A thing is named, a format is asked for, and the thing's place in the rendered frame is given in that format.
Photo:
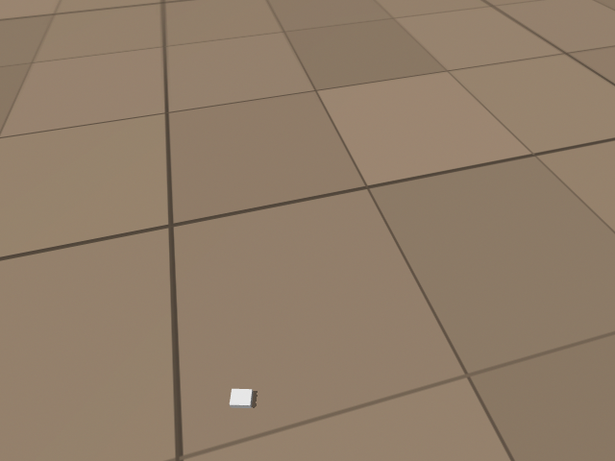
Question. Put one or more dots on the small box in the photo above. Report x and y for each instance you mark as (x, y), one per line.
(241, 398)

